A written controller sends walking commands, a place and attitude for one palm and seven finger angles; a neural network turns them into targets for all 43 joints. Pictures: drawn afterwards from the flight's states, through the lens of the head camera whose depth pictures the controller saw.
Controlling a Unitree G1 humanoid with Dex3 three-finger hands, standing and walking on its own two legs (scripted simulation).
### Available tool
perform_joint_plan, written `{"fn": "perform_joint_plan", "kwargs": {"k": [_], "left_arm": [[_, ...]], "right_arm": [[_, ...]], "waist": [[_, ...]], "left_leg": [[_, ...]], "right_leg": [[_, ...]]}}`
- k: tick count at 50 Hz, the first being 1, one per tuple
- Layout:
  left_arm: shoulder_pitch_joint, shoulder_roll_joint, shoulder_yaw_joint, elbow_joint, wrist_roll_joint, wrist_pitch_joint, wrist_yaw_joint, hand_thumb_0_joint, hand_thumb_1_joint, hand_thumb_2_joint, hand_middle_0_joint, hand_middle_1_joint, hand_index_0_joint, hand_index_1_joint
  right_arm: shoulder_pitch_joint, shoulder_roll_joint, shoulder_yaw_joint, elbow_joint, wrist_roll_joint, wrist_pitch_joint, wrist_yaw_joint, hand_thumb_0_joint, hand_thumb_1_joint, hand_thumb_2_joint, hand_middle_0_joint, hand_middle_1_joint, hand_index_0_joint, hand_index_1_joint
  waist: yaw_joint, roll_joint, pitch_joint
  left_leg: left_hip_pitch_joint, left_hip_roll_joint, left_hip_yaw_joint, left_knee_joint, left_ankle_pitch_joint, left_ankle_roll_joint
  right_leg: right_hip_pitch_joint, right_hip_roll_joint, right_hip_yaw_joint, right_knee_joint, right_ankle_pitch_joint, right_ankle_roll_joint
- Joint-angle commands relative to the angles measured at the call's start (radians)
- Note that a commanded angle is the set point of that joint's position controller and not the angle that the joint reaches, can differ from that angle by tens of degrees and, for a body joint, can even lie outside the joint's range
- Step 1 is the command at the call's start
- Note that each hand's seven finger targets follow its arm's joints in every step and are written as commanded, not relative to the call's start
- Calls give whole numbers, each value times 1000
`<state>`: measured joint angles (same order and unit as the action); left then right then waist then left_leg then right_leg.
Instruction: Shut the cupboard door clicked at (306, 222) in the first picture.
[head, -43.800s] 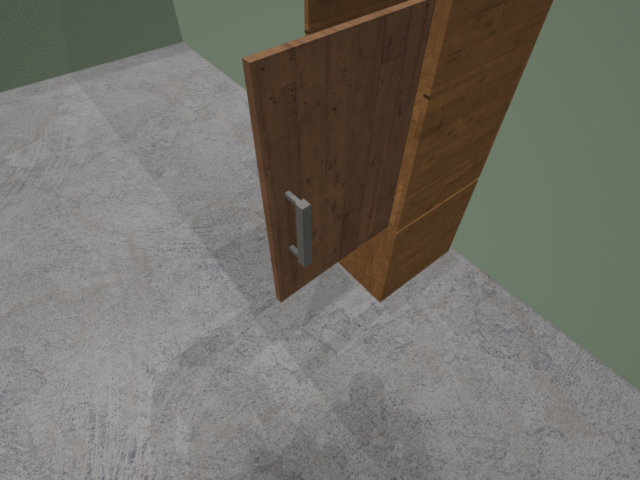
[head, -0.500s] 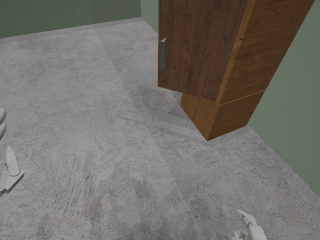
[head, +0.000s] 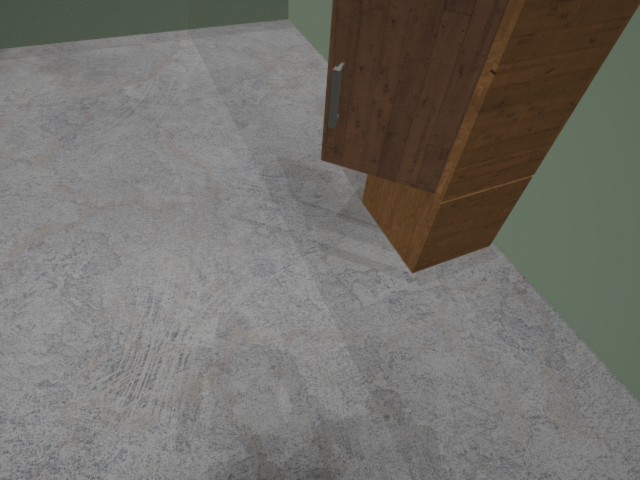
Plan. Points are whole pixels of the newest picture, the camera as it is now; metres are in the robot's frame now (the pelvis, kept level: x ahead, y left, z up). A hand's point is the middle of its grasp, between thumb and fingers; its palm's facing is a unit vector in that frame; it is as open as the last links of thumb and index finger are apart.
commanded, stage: let the arm hang, fingers relaxed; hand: left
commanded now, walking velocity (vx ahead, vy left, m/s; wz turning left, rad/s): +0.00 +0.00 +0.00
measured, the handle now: (336, 95) +1.08 +0.00 -0.09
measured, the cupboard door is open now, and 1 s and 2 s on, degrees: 45 45 45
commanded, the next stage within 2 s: look to check the result in 0.72 s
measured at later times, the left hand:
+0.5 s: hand out of the picture -0.02 +0.18 -0.17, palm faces +0.00 -0.98 -0.18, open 7.4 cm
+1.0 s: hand out of the picture +0.02 +0.20 -0.17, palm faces -0.02 -0.97 -0.25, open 7.4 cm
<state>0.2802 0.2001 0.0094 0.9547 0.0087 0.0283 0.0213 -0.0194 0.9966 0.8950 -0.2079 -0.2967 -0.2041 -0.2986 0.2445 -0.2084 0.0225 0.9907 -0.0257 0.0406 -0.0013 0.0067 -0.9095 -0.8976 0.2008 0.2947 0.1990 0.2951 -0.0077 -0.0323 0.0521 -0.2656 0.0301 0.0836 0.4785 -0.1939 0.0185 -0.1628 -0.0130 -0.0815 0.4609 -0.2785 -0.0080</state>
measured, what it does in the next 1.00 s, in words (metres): stands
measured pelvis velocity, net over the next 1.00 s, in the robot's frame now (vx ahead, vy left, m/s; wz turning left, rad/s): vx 0.01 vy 0.01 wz -0.03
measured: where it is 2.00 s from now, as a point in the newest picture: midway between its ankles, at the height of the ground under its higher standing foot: outside the picture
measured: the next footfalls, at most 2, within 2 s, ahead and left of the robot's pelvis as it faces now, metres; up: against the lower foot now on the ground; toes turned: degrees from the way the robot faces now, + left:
left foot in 1.84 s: +0.22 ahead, +0.17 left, +0.00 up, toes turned +17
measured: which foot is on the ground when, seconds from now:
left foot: down 0.00-1.00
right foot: down 0.00-1.00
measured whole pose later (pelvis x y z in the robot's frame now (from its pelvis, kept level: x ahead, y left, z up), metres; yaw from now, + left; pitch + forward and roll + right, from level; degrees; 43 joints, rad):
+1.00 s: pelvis +0.01 +0.01 +0.01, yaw -2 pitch -2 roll +0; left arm 0.26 0.20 0.02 1.14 0.02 -0.01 0.02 0.01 0.90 0.90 -0.20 -0.30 -0.20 -0.30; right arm 0.24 -0.21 -0.01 1.13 -0.01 0.01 -0.02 0.00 -0.91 -0.90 0.20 0.29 0.20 0.30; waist -0.01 0.01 0.05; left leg -0.19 0.02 0.12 0.37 -0.16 0.03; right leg -0.11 -0.02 -0.05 0.38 -0.24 0.00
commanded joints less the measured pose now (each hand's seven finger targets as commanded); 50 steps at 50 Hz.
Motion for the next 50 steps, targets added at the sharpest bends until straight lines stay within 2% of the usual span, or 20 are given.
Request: {"fn": "perform_joint_plan", "kwargs": {"k": [1, 8, 16, 19, 20, 27, 33, 42, 48, 50], "left_arm": [[40, 111, 16, 42, 4, -30, 1, 0, 900, 900, -200, -300, -200, -300], [83, 84, 6, 150, 2, -34, 6, 0, 900, 900, -200, -300, -200, -300], [122, 55, 8, 182, 6, -27, 14, 0, 900, 900, -200, -300, -200, -300], [126, 46, 10, 182, 8, -27, 15, 0, 900, 900, -200, -300, -200, -300], [133, 52, 11, 180, 9, -29, 16, 0, 900, 900, -200, -300, -200, -300], [110, 44, 14, 172, 9, -34, 16, 0, 900, 900, -200, -300, -200, -300], [87, 58, 19, 163, 9, -36, 14, 0, 900, 900, -200, -300, -200, -300], [44, 102, 25, 156, 8, -44, 10, 0, 900, 900, -200, -300, -200, -300], [9, 140, 28, 157, 7, -46, 7, 0, 900, 900, -200, -300, -200, -300], [1, 155, 29, 155, 8, -49, 6, 0, 900, 900, -200, -300, -200, -300]], "right_arm": [[6, -103, -39, -8, 8, -28, -19, 0, -900, -900, 200, 300, 200, 300], [81, -85, -44, 75, 15, -34, -31, 0, -900, -900, 200, 300, 200, 300], [118, -54, -48, 110, 14, -31, -33, 0, -900, -900, 200, 300, 200, 300], [119, -54, -51, 111, 12, -34, -34, 0, -900, -900, 200, 300, 200, 300], [121, -55, -52, 109, 14, -34, -33, 0, -900, -900, 200, 300, 200, 300], [113, -46, -52, 110, 12, -40, -33, 0, -900, -900, 200, 300, 200, 300], [98, -61, -56, 103, 11, -42, -33, 0, -900, -900, 200, 300, 200, 300], [58, -104, -59, 98, 13, -52, -32, 0, -900, -900, 200, 300, 200, 300], [17, -139, -61, 94, 14, -52, -31, 0, -900, -900, 200, 300, 200, 300], [2, -156, -62, 91, 15, -51, -30, 0, -900, -900, 200, 300, 200, 300]], "waist": [[-1, 134, -27], [-4, 19, 15], [-1, 14, 64], [0, 33, 71], [3, 35, 57], [0, 39, 70], [-3, 51, 69], [-1, 37, 16], [-1, 28, 20], [-1, 22, -4]], "left_leg": [[62, 80, -113, -145, -57, 4], [92, 89, -108, -166, -38, 14], [52, 89, -112, -202, -131, 19], [45, 91, -121, -218, -152, 21], [47, 89, -120, -209, -138, 22], [54, 84, -111, -205, -99, 18], [57, 84, -112, -207, -99, 16], [108, 93, -106, -186, 20, 18], [127, 98, -104, -186, 51, 18], [144, 98, -106, -175, 81, 18]], "right_leg": [[-40, -88, 130, -165, 26, -34], [-61, -85, 121, -178, 23, -29], [-90, -77, 112, -166, -35, -23], [-98, -71, 111, -152, -24, -20], [-85, -72, 111, -154, -13, -22], [-96, -77, 115, -153, 11, -22], [-90, -77, 117, -156, 19, -23], [-50, -87, 121, -161, 81, -26], [-42, -92, 128, -177, 98, -27], [-31, -95, 131, -181, 116, -29]]}}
